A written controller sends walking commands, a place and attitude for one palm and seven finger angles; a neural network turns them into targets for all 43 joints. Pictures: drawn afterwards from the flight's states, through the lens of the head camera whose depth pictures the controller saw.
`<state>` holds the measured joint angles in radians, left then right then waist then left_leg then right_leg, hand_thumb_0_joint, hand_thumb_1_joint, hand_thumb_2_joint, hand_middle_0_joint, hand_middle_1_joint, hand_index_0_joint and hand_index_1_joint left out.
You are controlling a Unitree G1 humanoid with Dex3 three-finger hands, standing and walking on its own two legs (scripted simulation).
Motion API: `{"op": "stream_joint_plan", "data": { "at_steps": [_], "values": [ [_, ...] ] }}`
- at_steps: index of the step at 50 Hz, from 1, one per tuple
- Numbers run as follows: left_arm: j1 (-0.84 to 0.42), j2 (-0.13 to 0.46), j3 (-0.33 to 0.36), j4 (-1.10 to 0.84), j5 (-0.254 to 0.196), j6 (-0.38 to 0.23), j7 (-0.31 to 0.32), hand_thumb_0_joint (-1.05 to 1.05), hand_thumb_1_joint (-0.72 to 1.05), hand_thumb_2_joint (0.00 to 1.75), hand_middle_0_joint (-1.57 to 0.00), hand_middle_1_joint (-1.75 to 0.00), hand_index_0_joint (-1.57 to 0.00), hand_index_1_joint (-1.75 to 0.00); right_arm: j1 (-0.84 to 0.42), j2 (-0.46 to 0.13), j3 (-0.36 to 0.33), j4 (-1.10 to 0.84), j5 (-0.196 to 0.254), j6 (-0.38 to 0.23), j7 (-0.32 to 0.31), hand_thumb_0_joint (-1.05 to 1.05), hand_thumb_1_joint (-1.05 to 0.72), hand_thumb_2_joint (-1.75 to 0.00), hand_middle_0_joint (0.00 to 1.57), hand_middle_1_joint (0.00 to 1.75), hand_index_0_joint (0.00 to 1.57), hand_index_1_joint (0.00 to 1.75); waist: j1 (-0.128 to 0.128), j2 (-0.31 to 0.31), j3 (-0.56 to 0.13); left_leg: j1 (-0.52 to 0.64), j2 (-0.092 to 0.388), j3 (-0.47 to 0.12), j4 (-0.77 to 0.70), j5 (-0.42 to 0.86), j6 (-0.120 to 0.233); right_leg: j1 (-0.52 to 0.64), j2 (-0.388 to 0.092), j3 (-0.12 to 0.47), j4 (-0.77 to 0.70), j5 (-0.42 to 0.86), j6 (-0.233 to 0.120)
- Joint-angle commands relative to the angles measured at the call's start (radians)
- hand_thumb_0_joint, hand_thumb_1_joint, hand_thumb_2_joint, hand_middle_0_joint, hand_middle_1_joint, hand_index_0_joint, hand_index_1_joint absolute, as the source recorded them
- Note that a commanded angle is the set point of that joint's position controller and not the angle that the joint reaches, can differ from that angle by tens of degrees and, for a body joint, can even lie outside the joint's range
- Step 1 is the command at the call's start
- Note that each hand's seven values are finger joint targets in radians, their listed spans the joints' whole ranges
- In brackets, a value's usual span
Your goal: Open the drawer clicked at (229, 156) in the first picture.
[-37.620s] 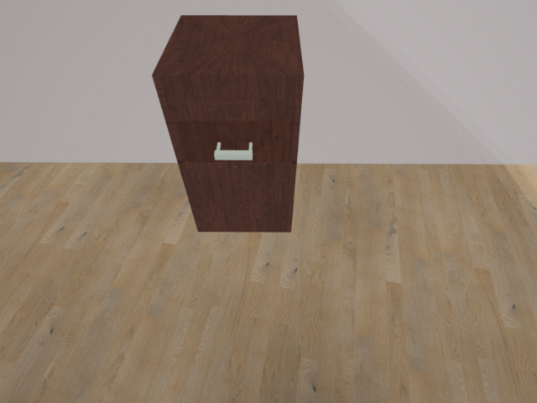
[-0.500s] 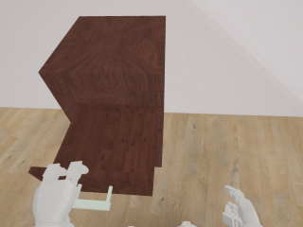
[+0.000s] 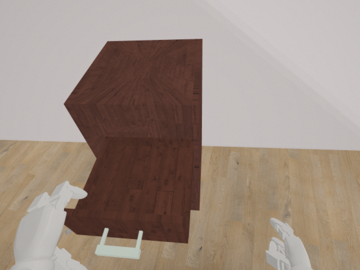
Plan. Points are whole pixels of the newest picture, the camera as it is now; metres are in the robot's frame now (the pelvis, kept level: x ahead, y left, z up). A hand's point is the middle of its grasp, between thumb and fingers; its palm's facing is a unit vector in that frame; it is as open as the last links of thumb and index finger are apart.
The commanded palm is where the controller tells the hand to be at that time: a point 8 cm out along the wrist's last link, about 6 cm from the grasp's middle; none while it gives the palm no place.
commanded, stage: draw the hand back to the body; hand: left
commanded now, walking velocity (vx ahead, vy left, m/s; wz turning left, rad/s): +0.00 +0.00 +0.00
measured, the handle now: (120, 242) +0.23 +0.22 -0.21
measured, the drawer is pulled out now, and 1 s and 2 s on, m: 0.30 0.30 0.30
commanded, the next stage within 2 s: step back with the hand held close in 0.94 s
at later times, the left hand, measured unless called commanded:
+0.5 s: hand (46, 200) +0.19 +0.23 +0.16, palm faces +0.38 -0.83 -0.41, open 10.7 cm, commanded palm +0.14 +0.28 +0.19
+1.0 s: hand (33, 191) +0.19 +0.24 +0.19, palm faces +0.42 -0.81 -0.40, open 7.5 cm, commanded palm +0.14 +0.28 +0.21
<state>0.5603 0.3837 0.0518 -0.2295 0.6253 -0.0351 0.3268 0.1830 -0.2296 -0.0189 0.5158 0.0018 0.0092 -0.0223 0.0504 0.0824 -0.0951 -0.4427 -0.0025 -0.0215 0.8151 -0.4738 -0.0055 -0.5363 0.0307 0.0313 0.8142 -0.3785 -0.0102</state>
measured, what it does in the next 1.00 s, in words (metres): stands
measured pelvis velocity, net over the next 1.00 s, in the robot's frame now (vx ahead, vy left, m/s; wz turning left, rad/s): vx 0.02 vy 0.00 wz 0.04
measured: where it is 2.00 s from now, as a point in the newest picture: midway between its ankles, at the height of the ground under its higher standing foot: outside the picture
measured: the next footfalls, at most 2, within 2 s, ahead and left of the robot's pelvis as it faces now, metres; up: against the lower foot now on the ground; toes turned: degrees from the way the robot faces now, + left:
none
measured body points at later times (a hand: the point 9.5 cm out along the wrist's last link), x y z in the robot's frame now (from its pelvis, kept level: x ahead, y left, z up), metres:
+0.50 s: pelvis +0.02 +0.00 +0.03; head +0.02 -0.03 +0.48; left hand +0.17 +0.27 +0.19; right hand +0.22 -0.21 -0.05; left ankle -0.03 +0.12 -0.70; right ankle +0.02 -0.11 -0.70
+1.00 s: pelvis +0.02 +0.00 +0.03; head +0.01 -0.03 +0.48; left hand +0.16 +0.28 +0.21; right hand +0.22 -0.21 -0.05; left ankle -0.03 +0.12 -0.70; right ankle +0.02 -0.11 -0.70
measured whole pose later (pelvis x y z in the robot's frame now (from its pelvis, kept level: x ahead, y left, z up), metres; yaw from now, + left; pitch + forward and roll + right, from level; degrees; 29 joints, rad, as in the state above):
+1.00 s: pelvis +0.02 +0.00 +0.03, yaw +2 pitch -2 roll +0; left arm 0.58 0.31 0.28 -0.50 -0.05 -0.12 0.12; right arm 0.22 -0.20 0.01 0.62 0.01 -0.18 -0.09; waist 0.05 0.06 -0.02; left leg -0.11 0.00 -0.06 0.47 -0.34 -0.01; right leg -0.19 0.02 -0.01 0.48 -0.27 -0.01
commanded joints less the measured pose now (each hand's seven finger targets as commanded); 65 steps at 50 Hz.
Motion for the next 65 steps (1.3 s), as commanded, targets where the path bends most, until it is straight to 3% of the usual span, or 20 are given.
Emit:
{"op": "stream_joint_plan", "data": {
  "at_steps": [1,3,4,6,9,15,23,32,35,37,42,45,52,53,54,55,57,59,62,65],
  "values": [
    [-0.049,0.036,0.109,-0.289,-0.527,-0.03,-0.098,0.0,-0.36,0.36,-0.29,-1.11,-0.29,-1.11,-0.027,-0.074,-0.012,-0.193,0.029,-0.148,-0.077,0.0,-0.9,-0.9,0.2,0.3,0.2,0.3,-0.028,-0.108,-0.116,0.138,0.023,0.023,-0.199,0.306,0.049,0.278,-0.036,-0.072,-0.181,0.216,0.002],
    [-0.045,0.046,0.118,-0.344,-0.576,-0.051,-0.116,0.0,-0.29,0.39,-0.29,-1.07,-0.29,-1.07,-0.041,-0.068,0.002,-0.185,0.024,-0.181,-0.104,0.0,-0.9,-0.9,0.2,0.3,0.2,0.3,-0.027,-0.111,-0.072,0.149,0.013,0.028,-0.232,0.323,0.043,0.3,-0.054,-0.077,-0.213,0.244,0.008],
    [-0.048,0.067,0.145,-0.359,-0.594,-0.055,-0.12,0.0,-0.26,0.4,-0.28,-1.04,-0.28,-1.04,-0.049,-0.071,0.009,-0.176,0.023,-0.197,-0.113,0.0,-0.9,-0.9,0.2,0.3,0.2,0.3,-0.023,-0.064,-0.024,0.137,0.009,0.025,-0.249,0.319,0.036,0.293,-0.059,-0.079,-0.232,0.235,0.004],
    [-0.046,0.059,0.153,-0.38,-0.616,-0.067,-0.13,0.0,-0.18,0.43,-0.28,-1.0,-0.28,-1.0,-0.038,-0.063,0.019,-0.152,0.019,-0.222,-0.117,0.0,-0.9,-0.9,0.2,0.3,0.2,0.3,-0.025,-0.047,0.056,0.138,0.01,0.016,-0.282,0.332,0.029,0.287,-0.062,-0.088,-0.261,0.236,0.0],
    [-0.037,0.094,0.221,-0.391,-0.63,-0.082,-0.142,0.0,-0.08,0.48,-0.27,-0.93,-0.27,-0.93,-0.041,-0.059,0.022,-0.123,0.018,-0.241,-0.114,0.0,-0.9,-0.9,0.2,0.3,0.2,0.3,-0.014,0.025,0.106,0.142,0.008,0.015,-0.31,0.34,0.014,0.305,-0.061,-0.084,-0.303,0.245,-0.009],
    [0.039,0.034,0.226,-0.384,-0.658,-0.112,-0.178,0.0,0.13,0.57,-0.25,-0.8,-0.25,-0.8,-0.046,-0.047,0.012,-0.102,0.017,-0.25,-0.089,0.0,-0.9,-0.9,0.2,0.3,0.2,0.3,-0.012,-0.031,0.053,0.194,0.019,0.024,-0.338,0.412,0.01,0.366,-0.056,-0.086,-0.318,0.314,0.0],
    [-0.005,0.081,0.287,-0.481,-0.66,-0.14,-0.171,0.0,0.41,0.69,-0.24,-0.62,-0.24,-0.62,-0.064,-0.06,0.001,-0.08,0.012,-0.266,-0.085,0.0,-0.9,-0.9,0.2,0.3,0.2,0.3,-0.008,-0.048,-0.027,0.253,0.019,0.027,-0.357,0.491,0.016,0.422,-0.059,-0.082,-0.332,0.393,0.004],
    [-0.07,0.123,0.377,-0.496,-0.673,-0.156,-0.167,0.0,0.73,0.82,-0.21,-0.41,-0.21,-0.41,-0.086,-0.053,0.007,-0.064,0.016,-0.261,-0.082,0.0,-0.9,-0.9,0.2,0.3,0.2,0.3,0.002,-0.036,0.027,0.26,0.022,0.025,-0.388,0.464,0.01,0.416,-0.053,-0.083,-0.362,0.364,0.003],
    [-0.03,0.058,0.334,-0.401,-0.679,-0.147,-0.183,0.0,0.83,0.87,-0.21,-0.34,-0.21,-0.34,-0.091,-0.053,0.005,-0.051,0.016,-0.251,-0.074,0.0,-0.9,-0.9,0.2,0.3,0.2,0.3,-0.004,-0.048,0.078,0.244,0.023,0.026,-0.395,0.464,0.01,0.4,-0.049,-0.084,-0.376,0.362,0.004],
    [-0.039,0.06,0.33,-0.408,-0.678,-0.15,-0.188,0.0,0.9,0.9,-0.2,-0.3,-0.2,-0.3,-0.092,-0.06,-0.001,-0.057,0.017,-0.243,-0.07,0.0,-0.9,-0.9,0.2,0.3,0.2,0.3,-0.003,-0.055,0.074,0.246,0.024,0.027,-0.4,0.453,0.013,0.399,-0.049,-0.081,-0.38,0.349,0.005],
    [-0.04,0.107,0.365,-0.473,-0.677,-0.163,-0.186,0.0,0.9,0.9,-0.2,-0.3,-0.2,-0.3,-0.103,-0.056,-0.001,-0.068,0.012,-0.243,-0.069,0.0,-0.9,-0.9,0.2,0.3,0.2,0.3,0.008,-0.053,-0.005,0.266,0.02,0.031,-0.401,0.47,0.019,0.448,-0.053,-0.074,-0.378,0.381,0.004],
    [-0.054,0.121,0.372,-0.512,-0.673,-0.166,-0.181,0.0,0.9,0.9,-0.2,-0.3,-0.2,-0.3,-0.101,-0.051,0.004,-0.065,0.011,-0.252,-0.073,0.0,-0.9,-0.9,0.2,0.3,0.2,0.3,0.004,-0.007,-0.021,0.277,0.017,0.035,-0.399,0.47,0.016,0.453,-0.054,-0.071,-0.383,0.384,0.004],
    [-0.05,0.096,0.351,-0.469,-0.673,-0.155,-0.175,0.0,0.9,0.9,-0.2,-0.3,-0.2,-0.3,-0.099,-0.056,0.001,-0.055,0.015,-0.256,-0.075,0.0,-0.9,-0.9,0.2,0.3,0.2,0.3,0.0,-0.013,0.041,0.269,0.019,0.027,-0.411,0.434,0.014,0.418,-0.049,-0.075,-0.398,0.332,0.003],
    [-0.191,0.232,0.508,-0.569,-0.67,-0.21,-0.165,0.0,0.9,0.9,-0.2,-0.3,-0.2,-0.3,-0.075,-0.103,-0.007,-0.086,0.014,-0.224,-0.071,0.0,-0.9,-0.9,0.2,0.3,0.2,0.3,-0.039,-0.022,0.174,0.181,0.027,-0.026,-0.399,0.345,0.032,0.345,-0.084,0.049,-0.46,0.363,-0.006],
    [-0.2,0.245,0.531,-0.543,-0.66,-0.235,-0.166,0.0,0.9,0.9,-0.2,-0.3,-0.2,-0.3,-0.074,-0.089,-0.007,-0.073,0.01,-0.211,-0.073,0.0,-0.9,-0.9,0.2,0.3,0.2,0.3,-0.04,-0.022,0.173,0.183,0.021,-0.032,-0.399,0.293,0.029,0.333,-0.105,0.066,-0.479,0.358,-0.017],
    [-0.093,0.143,0.449,-0.44,-0.646,-0.231,-0.172,0.0,0.9,0.9,-0.2,-0.3,-0.2,-0.3,-0.092,-0.089,-0.007,-0.055,-0.002,-0.196,-0.072,0.0,-0.9,-0.9,0.2,0.3,0.2,0.3,-0.05,-0.076,0.176,0.187,0.018,-0.045,-0.393,0.315,0.031,0.334,-0.096,0.049,-0.476,0.362,-0.015],
    [0.009,0.071,0.394,-0.379,-0.651,-0.216,-0.184,0.0,0.9,0.9,-0.2,-0.3,-0.2,-0.3,-0.096,-0.097,-0.021,-0.074,0.008,-0.17,-0.054,0.0,-0.9,-0.9,0.2,0.3,0.2,0.3,-0.053,-0.098,0.102,0.205,0.029,-0.039,-0.37,0.381,0.032,0.368,-0.105,0.044,-0.447,0.401,-0.013],
    [0.059,0.064,0.386,-0.391,-0.657,-0.219,-0.191,0.0,0.9,0.9,-0.2,-0.3,-0.2,-0.3,-0.11,-0.097,-0.031,-0.084,0.014,-0.154,-0.044,0.0,-0.9,-0.9,0.2,0.3,0.2,0.3,-0.052,-0.06,0.031,0.222,0.041,-0.029,-0.372,0.465,0.03,0.402,-0.11,0.028,-0.418,0.477,-0.011],
    [0.121,0.096,0.411,-0.44,-0.657,-0.218,-0.187,0.0,0.9,0.9,-0.2,-0.3,-0.2,-0.3,-0.122,-0.094,-0.039,-0.098,0.018,-0.125,-0.036,0.0,-0.9,-0.9,0.2,0.3,0.2,0.3,-0.052,-0.116,-0.071,0.208,0.053,-0.031,-0.364,0.54,0.029,0.468,-0.11,0.007,-0.383,0.538,-0.003],
    [0.131,0.159,0.453,-0.554,-0.656,-0.229,-0.171,0.0,0.9,0.9,-0.2,-0.3,-0.2,-0.3,-0.131,-0.09,-0.038,-0.114,0.016,-0.121,-0.047,0.0,-0.9,-0.9,0.2,0.3,0.2,0.3,-0.05,-0.087,-0.133,0.183,0.06,-0.036,-0.364,0.596,0.022,0.51,-0.116,-0.004,-0.344,0.594,-0.004]
  ]
}}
